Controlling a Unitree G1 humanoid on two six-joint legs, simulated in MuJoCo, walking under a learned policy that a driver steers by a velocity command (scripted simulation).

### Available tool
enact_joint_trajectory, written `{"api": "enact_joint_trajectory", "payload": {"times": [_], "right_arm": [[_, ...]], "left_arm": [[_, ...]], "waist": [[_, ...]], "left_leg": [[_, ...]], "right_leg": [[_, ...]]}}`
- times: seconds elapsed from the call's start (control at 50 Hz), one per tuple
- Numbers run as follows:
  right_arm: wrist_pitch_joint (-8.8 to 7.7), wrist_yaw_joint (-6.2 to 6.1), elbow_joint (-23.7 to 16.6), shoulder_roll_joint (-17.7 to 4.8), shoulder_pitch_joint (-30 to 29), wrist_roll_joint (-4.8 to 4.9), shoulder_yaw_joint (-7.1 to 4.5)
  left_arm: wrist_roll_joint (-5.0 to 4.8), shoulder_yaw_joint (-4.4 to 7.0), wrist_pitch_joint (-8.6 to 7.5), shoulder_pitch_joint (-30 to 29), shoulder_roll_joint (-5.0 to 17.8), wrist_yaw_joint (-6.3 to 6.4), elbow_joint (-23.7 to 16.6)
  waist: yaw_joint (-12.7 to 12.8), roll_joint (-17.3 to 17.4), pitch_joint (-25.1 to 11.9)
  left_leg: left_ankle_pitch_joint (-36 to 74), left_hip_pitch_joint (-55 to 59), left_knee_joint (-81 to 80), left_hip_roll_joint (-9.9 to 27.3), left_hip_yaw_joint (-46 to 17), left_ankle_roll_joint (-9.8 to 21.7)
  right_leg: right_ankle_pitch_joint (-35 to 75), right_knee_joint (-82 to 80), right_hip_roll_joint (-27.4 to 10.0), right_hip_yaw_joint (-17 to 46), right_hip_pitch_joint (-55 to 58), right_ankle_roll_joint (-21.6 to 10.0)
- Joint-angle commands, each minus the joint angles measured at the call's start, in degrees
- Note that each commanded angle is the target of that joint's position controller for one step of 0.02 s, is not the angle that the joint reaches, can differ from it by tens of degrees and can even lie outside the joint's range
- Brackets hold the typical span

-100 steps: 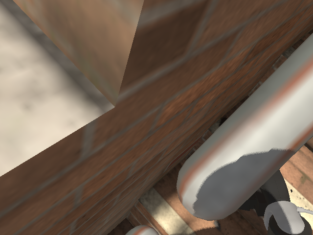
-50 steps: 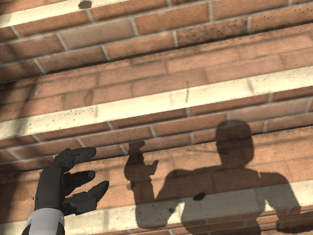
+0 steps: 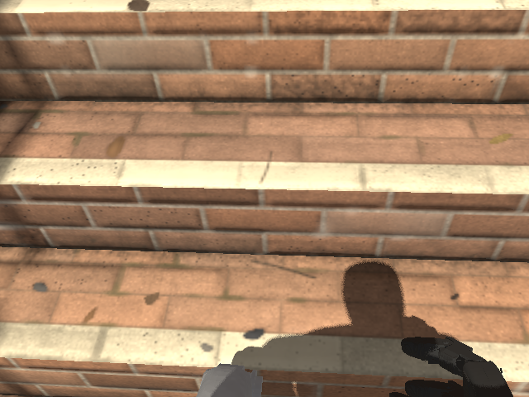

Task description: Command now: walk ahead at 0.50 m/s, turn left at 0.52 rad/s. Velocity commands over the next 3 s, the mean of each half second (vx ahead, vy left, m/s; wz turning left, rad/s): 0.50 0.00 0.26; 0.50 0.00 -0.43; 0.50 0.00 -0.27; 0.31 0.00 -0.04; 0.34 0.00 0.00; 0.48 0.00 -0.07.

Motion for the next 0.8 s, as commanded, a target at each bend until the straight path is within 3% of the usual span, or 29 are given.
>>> {"api": "enact_joint_trajectory", "payload": {"times": [0.02,0.1,0.12,0.18,0.2,0.22,0.24,0.26,0.28,0.3,0.32,0.34,0.36,0.38,0.4,0.42,0.46,0.48,0.5,0.54,0.58,0.62,0.66,0.7,0.72,0.74,0.76,0.78,0.8], "right_arm": [[0.32,-0.88,-8.3,-0.7,-9.4,-0.42,0.05],[0.40,-0.80,-11.5,0.6,-16.6,-0.42,0.21],[0.29,-0.13,-13.9,2.3,-18.6,-0.70,1.12],[0.09,0.74,-16.6,3.4,-21.8,-0.92,1.42],[0.03,1.60,-15.8,3.2,-20.4,-0.42,2.37],[-0.38,1.97,-17.3,6.1,-21.2,1.57,3.83],[0.08,1.29,-13.3,5.5,-12.7,2.27,3.19],[-0.04,0.89,-6.2,1.2,0.0,2.99,0.68],[-0.81,0.19,-3.4,-2.5,11.7,3.45,-0.98],[-1.21,-0.91,-2.4,-7.2,13.9,3.14,-2.78],[-1.26,-0.95,-1.1,-12.2,16.5,2.98,-4.78],[-1.32,-1.40,0.7,-17.9,14.1,2.22,-6.78],[-1.62,-0.92,1.5,-15.5,11.2,0.69,-6.16],[-2.48,-0.65,4.8,-11.3,9.0,-0.21,-4.83],[-3.48,-0.39,8.9,-7.4,8.3,0.46,-3.67],[-4.53,0.43,11.7,-4.2,7.7,0.63,-2.72],[-6.14,1.07,16.1,1.2,10.6,0.74,-0.98],[-6.90,6.62,15.5,-0.4,10.9,-3.45,0.82],[-7.48,7.71,17.9,-1.5,9.3,-2.92,0.05],[-6.79,7.72,22.7,-5.6,12.2,-3.13,-0.56],[-7.04,6.68,27.6,-2.6,19.5,-3.45,1.81],[-8.23,6.35,29.3,-3.6,22.9,-4.05,2.80],[-8.82,6.75,28.9,-4.9,23.5,-5.16,3.30],[-8.79,6.46,30.4,-5.6,31.5,-5.20,3.73],[-8.36,6.41,32.5,-6.7,37.2,-5.79,3.99],[-7.54,8.31,31.8,-7.7,32.5,-5.19,4.07],[-6.63,10.11,30.0,-10.7,22.3,-2.94,3.77],[-8.21,10.14,29.7,-15.8,21.9,-0.43,2.60],[-9.29,10.62,32.8,-18.6,22.5,-0.22,2.51]], "left_arm": [[-0.58,0.62,-2.26,-1.1,5.6,0.52,-2.9],[-0.02,0.94,-2.14,3.4,5.6,1.67,-1.0],[-0.05,0.96,-1.27,3.8,5.1,2.17,-0.3],[0.46,1.55,-0.28,3.9,6.0,3.29,-0.2],[-0.42,1.72,0.41,0.5,7.2,2.96,-2.0],[-1.75,1.57,0.69,0.4,6.9,3.24,-2.2],[-1.36,1.68,1.05,-2.4,7.8,3.10,-2.2],[-2.09,1.97,0.98,0.1,12.2,2.24,-2.3],[-4.01,2.96,-0.41,-3.6,16.7,-0.07,-3.0],[-6.07,3.16,-2.47,-6.9,17.9,-2.37,-6.8],[-5.49,3.25,-3.50,-9.2,13.8,-4.80,-9.6],[-3.31,2.59,-2.69,-12.6,6.6,-5.71,-11.1],[-2.23,2.18,-2.08,-15.3,0.7,-4.75,-13.2],[-1.77,1.43,-0.79,-18.3,-1.8,-3.28,-16.1],[-0.99,0.28,-0.14,-18.1,-5.2,-1.72,-16.8],[-0.64,-0.48,0.53,-15.3,-7.2,-0.56,-16.8],[-0.80,-1.67,1.79,-11.6,-8.5,0.15,-16.0],[-4.73,-0.24,1.61,-17.3,5.0,-4.96,-16.0],[-4.63,0.29,1.52,-17.9,4.8,-5.58,-15.1],[-3.85,-1.64,2.35,-19.5,0.8,-7.43,-14.4],[-2.62,-3.10,2.58,-19.8,-1.3,-7.32,-13.0],[-2.60,-3.60,2.88,-25.1,-0.7,-7.18,-14.2],[-4.29,-3.82,4.30,-33.5,1.9,-6.85,-16.3],[-4.98,-3.88,5.64,-38.5,1.9,-5.61,-17.1],[-5.01,-4.05,6.18,-40.9,1.5,-5.11,-17.9],[-4.86,-3.94,7.34,-46.1,3.0,-4.80,-18.7],[-4.07,-4.11,9.48,-45.5,3.9,-5.76,-20.4],[-3.97,-3.45,10.71,-45.2,5.1,-7.76,-21.1],[-3.63,-3.88,11.86,-42.0,3.9,-8.87,-20.9]], "waist": [[-1.0,-7.2,5.7],[2.5,-6.5,5.9],[2.0,-6.7,4.9],[3.9,-8.3,3.8],[4.1,-6.4,2.8],[4.1,-10.4,2.6],[0.4,-10.7,-3.0],[-1.6,-12.9,-11.3],[-8.2,-17.8,-19.0],[-11.9,-11.7,-23.3],[-11.9,4.5,-24.0],[-9.4,11.1,-24.1],[-6.3,5.1,-19.0],[-3.3,1.2,-10.5],[-0.1,-1.1,-2.1],[2.4,1.9,-0.9],[4.7,0.8,0.8],[0.6,-2.0,4.0],[3.4,-2.5,2.8],[4.4,-1.2,-2.8],[4.7,-2.7,-3.0],[5.0,-3.4,-5.3],[2.2,-1.2,-6.3],[-2.1,3.1,-5.5],[-3.5,6.1,-6.2],[-3.3,3.8,-1.8],[4.0,6.0,-3.1],[5.4,11.0,-7.5],[8.4,12.0,-8.0]], "left_leg": [[-1.7,-16.0,3.9,3.3,-1.6,-0.1],[-5.0,-20.1,-4.8,6.0,0.3,0.4],[-5.2,-18.1,-11.8,8.2,1.8,0.5],[-6.6,-17.4,-21.3,10.9,2.9,0.6],[-7.7,-6.0,-37.5,11.5,9.8,0.6],[-16.9,9.5,-50.7,11.4,11.1,3.4],[-17.3,23.7,-55.4,7.1,13.7,4.9],[-21.3,37.6,-53.3,-2.1,23.1,5.3],[-8.2,52.4,-62.0,-3.2,17.2,7.5],[-5.8,67.6,-70.9,1.3,-1.1,9.4],[-14.7,70.4,-95.8,10.5,-26.9,9.9],[-25.7,63.9,-109.3,17.7,-44.0,9.2],[-23.2,57.5,-110.2,19.7,-43.7,6.4],[-21.5,50.0,-104.9,18.6,-33.9,5.9],[-14.8,42.2,-100.0,16.4,-25.3,5.2],[-7.9,41.0,-99.5,15.1,-19.9,4.8],[2.0,41.9,-101.6,15.2,-12.1,3.7],[8.2,35.1,-104.2,16.6,-14.2,6.9],[7.2,36.6,-107.6,16.6,-11.1,5.4],[9.6,42.0,-111.6,17.8,-7.6,7.1],[7.4,51.9,-110.3,17.0,-5.7,5.0],[8.0,54.8,-110.8,13.6,2.8,0.4],[11.6,50.7,-114.9,13.0,7.5,0.3],[20.1,59.1,-117.2,15.4,6.8,1.4],[29.5,68.2,-116.6,17.4,6.0,2.1],[39.9,68.2,-120.8,21.0,7.1,3.3],[67.6,54.4,-123.1,21.5,10.1,8.0],[103.3,50.5,-123.2,22.6,11.3,11.8],[124.9,58.3,-117.3,24.8,12.0,11.1]], "right_leg": [[-4.4,-17.6,-17.3,14.8,5.6,-8.5],[-3.3,-19.4,-17.0,11.1,14.4,-7.9],[-2.6,-20.5,-15.0,9.1,14.7,-6.9],[9.3,-22.0,-16.0,7.5,21.2,-8.2],[18.3,-25.2,-14.2,2.6,16.5,-9.4],[34.5,-28.0,-15.1,1.4,10.3,-9.7],[58.1,-21.2,-14.3,-2.0,9.7,-9.9],[99.1,-8.9,-15.9,-1.3,11.8,-11.2],[111.9,6.0,-14.4,-1.1,8.3,-8.8],[97.4,21.7,-9.1,2.0,-7.6,-5.2],[33.6,41.2,-0.3,6.3,-19.5,-2.9],[11.0,68.8,7.2,17.1,-27.0,-1.9],[14.3,84.3,7.4,25.6,-32.4,-1.8],[18.6,86.0,5.6,22.6,-36.0,-3.3],[21.3,85.7,5.3,21.5,-38.7,-4.3],[21.4,92.8,6.7,22.8,-41.0,-5.2],[19.4,96.5,7.2,24.3,-46.0,-5.5],[23.7,97.9,8.5,33.3,-56.4,-12.4],[24.8,93.9,8.5,32.3,-57.9,-14.6],[23.2,107.4,9.9,26.0,-63.8,-17.5],[21.4,119.0,10.0,26.0,-78.2,-18.8],[24.6,111.0,7.9,20.1,-78.5,-17.9],[26.7,99.3,5.8,14.2,-72.5,-15.2],[23.1,93.6,5.2,11.8,-76.0,-13.5],[19.2,92.4,6.0,10.9,-80.8,-13.3],[7.8,80.7,4.2,8.2,-79.0,-13.4],[2.8,67.0,5.0,0.7,-60.5,-15.4],[-1.7,63.7,8.4,-5.2,-44.8,-11.3],[-2.9,58.9,9.4,-3.6,-43.3,-11.2]]}}
Next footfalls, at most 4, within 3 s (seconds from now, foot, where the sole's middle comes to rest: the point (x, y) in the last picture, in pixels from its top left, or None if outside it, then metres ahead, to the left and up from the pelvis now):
0.26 left None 0.25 0.21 -0.58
0.82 right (258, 318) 0.51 0.07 -0.37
1.24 left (123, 143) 0.78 0.33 -0.18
1.84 right None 1.02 0.06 0.03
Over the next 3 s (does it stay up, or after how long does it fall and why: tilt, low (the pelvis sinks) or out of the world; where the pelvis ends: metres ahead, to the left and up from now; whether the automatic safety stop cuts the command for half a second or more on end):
stays up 1.30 0.18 1.01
